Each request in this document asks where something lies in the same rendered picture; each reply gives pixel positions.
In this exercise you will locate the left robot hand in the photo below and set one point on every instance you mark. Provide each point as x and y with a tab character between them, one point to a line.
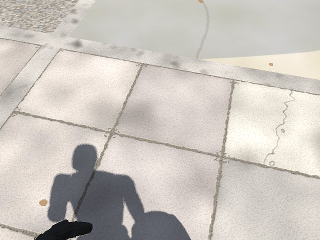
64	230

